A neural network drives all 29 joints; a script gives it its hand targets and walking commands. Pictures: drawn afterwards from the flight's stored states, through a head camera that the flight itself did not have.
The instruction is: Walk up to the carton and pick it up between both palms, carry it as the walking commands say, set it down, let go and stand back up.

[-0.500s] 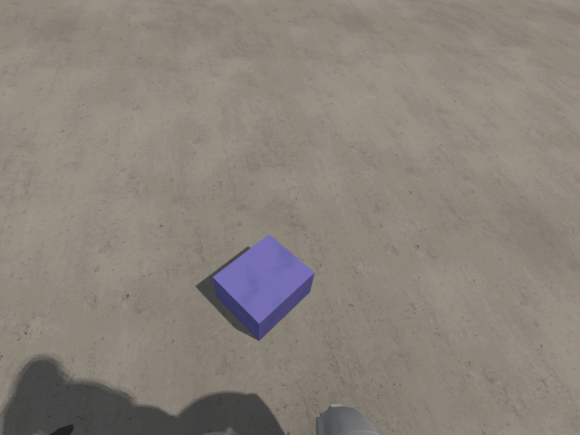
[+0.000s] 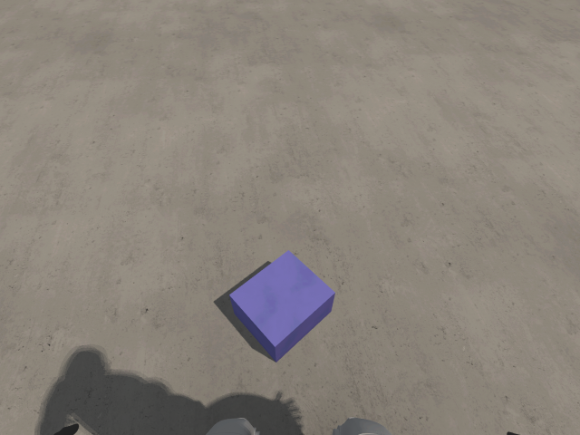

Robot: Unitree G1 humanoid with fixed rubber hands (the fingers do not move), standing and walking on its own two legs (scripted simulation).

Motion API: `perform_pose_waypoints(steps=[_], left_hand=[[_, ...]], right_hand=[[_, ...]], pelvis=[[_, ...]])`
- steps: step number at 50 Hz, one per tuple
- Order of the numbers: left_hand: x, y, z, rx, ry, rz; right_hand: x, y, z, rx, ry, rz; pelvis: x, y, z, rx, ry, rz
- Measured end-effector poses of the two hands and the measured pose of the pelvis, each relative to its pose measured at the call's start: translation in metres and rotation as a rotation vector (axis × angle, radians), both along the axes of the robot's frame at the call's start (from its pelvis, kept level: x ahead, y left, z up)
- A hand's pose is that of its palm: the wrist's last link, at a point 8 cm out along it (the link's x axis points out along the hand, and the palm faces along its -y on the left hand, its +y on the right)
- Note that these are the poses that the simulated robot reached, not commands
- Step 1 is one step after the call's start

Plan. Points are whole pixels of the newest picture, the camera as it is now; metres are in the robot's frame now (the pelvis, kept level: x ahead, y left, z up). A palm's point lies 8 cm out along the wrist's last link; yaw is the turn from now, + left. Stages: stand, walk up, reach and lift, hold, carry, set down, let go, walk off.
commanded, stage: walk up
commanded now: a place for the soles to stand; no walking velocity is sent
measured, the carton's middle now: (282, 303) +0.61 +0.04 -0.66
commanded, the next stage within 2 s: none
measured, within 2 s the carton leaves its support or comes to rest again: neither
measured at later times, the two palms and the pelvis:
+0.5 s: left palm out of the picture +0.10 +0.31 -0.10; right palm out of the picture +0.11 -0.31 -0.09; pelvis +0.01 -0.01 +0.00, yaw -1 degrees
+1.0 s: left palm out of the picture +0.11 +0.44 -0.04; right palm (491, 431) +0.15 -0.28 -0.10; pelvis +0.05 +0.08 +0.00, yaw -5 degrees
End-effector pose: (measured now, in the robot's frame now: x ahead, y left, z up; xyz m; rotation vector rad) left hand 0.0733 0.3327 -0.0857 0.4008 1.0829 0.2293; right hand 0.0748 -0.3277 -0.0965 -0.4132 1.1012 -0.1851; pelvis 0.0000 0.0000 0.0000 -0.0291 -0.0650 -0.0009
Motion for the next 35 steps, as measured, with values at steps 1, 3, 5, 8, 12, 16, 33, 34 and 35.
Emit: perform_pose_waypoints(steps=[1,3,5,8,12,16,33,34,35], left_hand=[[0.002,0.0,-0.002,-0.008,0.015,-0.003],[0.006,-0.002,-0.007,-0.021,0.036,-0.016],[0.011,-0.005,-0.012,-0.035,0.044,-0.024],[0.015,-0.012,-0.019,-0.058,0.05,-0.034],[0.018,-0.02,-0.024,-0.077,0.047,-0.046],[0.021,-0.022,-0.021,-0.075,0.029,-0.05],[0.03,-0.025,-0.004,-0.044,-0.038,-0.034],[0.03,-0.024,-0.003,-0.038,-0.036,-0.03],[0.029,-0.022,-0.002,-0.025,-0.033,-0.024]], right_hand=[[-0.002,0.004,0.001,0.0,0.003,-0.01],[-0.004,0.009,0.002,0.002,0.009,-0.027],[-0.007,0.012,0.003,0.001,0.017,-0.04],[-0.008,0.013,0.005,-0.001,0.033,-0.052],[-0.001,0.013,0.007,-0.003,0.026,-0.056],[0.012,0.012,0.009,0.002,-0.01,-0.049],[0.025,0.01,0.005,0.042,-0.05,-0.071],[0.026,0.009,0.005,0.045,-0.042,-0.073],[0.027,0.007,0.006,0.048,-0.036,-0.073]], pelvis=[[0.001,0.002,0.001,0.002,0.003,-0.004],[0.004,0.004,0.002,0.007,0.01,-0.014],[0.006,0.003,0.002,0.011,0.016,-0.021],[0.009,0.001,0.002,0.015,0.02,-0.022],[0.011,-0.001,0.003,0.016,0.024,-0.02],[0.012,-0.002,0.003,0.017,0.026,-0.018],[0.015,-0.011,0.006,0.028,0.039,-0.016],[0.016,-0.011,0.007,0.03,0.041,-0.018],[0.017,-0.011,0.007,0.032,0.04,-0.023]])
